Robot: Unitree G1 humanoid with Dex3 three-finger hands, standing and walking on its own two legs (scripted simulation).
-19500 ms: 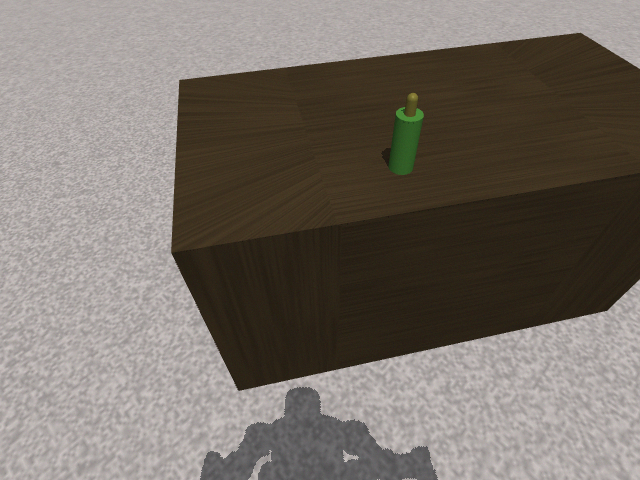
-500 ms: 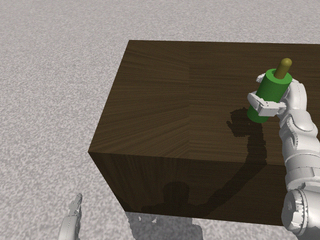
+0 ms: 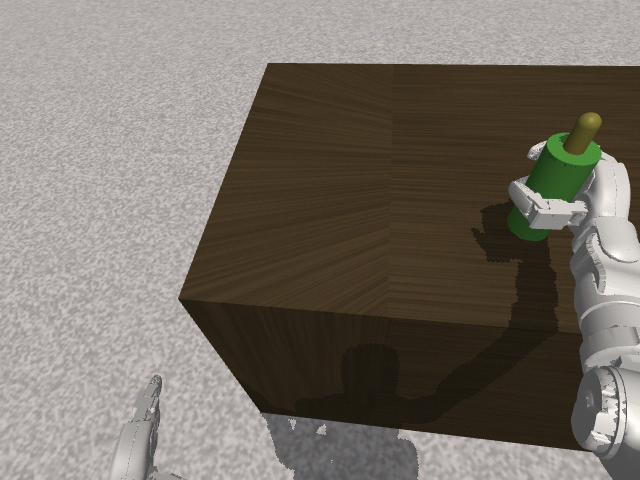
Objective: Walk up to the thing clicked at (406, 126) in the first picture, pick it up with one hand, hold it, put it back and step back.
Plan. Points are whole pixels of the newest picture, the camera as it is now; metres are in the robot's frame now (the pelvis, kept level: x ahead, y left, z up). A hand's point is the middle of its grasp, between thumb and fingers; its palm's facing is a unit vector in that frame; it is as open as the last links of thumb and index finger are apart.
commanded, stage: lower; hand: right
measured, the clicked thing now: (556, 178) +0.46 -0.22 +0.13
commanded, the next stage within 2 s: loosen in 1.10 s
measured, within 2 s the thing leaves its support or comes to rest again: rests again in 0.94 s
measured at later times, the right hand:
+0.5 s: hand (524, 212) +0.47 -0.21 +0.05, palm faces +0.15 +0.99 +0.03, open 7.7 cm
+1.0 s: hand (514, 222) +0.48 -0.21 +0.02, palm faces +0.16 +0.99 +0.03, open 7.7 cm
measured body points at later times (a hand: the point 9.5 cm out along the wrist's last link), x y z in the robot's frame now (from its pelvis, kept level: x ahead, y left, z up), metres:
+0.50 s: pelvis -0.01 -0.01 -0.02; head +0.07 -0.03 +0.42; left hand +0.14 +0.26 -0.06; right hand +0.46 -0.26 +0.06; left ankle +0.00 +0.14 -0.71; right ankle +0.02 -0.13 -0.71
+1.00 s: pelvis -0.01 +0.00 -0.04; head +0.09 -0.03 +0.39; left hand +0.14 +0.27 -0.06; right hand +0.46 -0.26 +0.03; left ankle +0.00 +0.14 -0.71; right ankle +0.02 -0.13 -0.71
